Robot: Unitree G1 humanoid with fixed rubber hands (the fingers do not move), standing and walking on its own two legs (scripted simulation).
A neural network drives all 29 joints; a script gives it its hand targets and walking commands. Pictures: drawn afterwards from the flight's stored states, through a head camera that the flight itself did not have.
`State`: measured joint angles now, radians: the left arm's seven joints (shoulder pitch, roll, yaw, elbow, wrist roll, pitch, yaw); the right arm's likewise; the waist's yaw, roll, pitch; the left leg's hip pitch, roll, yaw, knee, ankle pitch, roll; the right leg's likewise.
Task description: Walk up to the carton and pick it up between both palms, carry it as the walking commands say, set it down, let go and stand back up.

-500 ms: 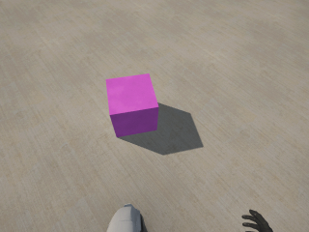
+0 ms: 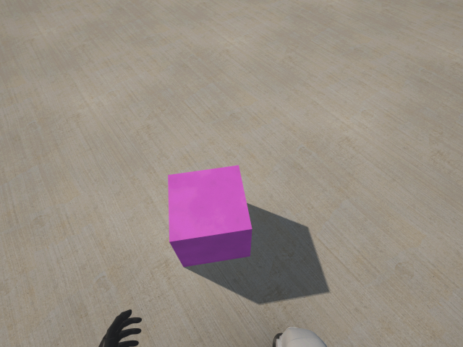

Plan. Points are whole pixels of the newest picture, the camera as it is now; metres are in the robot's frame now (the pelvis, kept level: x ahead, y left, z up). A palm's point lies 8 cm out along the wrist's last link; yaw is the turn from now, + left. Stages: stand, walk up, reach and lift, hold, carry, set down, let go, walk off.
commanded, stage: walk up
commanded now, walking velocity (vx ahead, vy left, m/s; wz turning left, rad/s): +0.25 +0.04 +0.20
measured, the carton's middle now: (210, 217) +0.64 +0.09 -0.61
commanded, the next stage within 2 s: none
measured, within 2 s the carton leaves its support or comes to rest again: neither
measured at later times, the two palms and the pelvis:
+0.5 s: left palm (77, 318) +0.20 +0.32 -0.14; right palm (340, 280) +0.22 -0.19 -0.09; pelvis +0.14 +0.08 +0.01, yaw +2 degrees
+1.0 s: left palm (76, 337) +0.16 +0.31 -0.12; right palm (349, 289) +0.21 -0.21 -0.10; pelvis +0.12 +0.06 +0.01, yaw +3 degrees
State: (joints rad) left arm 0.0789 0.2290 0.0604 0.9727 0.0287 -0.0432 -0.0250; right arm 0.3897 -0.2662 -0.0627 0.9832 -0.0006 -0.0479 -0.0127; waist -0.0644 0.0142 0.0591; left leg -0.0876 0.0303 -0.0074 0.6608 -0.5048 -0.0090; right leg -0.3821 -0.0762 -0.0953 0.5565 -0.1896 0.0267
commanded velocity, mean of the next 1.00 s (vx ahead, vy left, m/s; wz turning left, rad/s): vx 0.04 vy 0.03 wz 0.04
